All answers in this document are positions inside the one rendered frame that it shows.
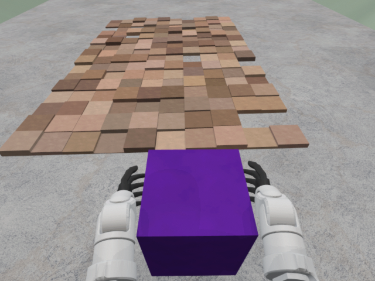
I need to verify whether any carton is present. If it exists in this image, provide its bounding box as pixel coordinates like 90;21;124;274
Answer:
137;149;258;276

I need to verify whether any right robot forearm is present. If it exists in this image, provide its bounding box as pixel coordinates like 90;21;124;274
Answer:
255;185;319;281

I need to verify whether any right robot hand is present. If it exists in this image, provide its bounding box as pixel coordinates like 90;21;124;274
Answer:
243;161;270;202

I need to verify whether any left robot forearm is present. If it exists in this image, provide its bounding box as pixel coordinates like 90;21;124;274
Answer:
86;190;137;281

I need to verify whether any left robot hand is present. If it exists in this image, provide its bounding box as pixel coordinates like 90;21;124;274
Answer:
117;166;145;206

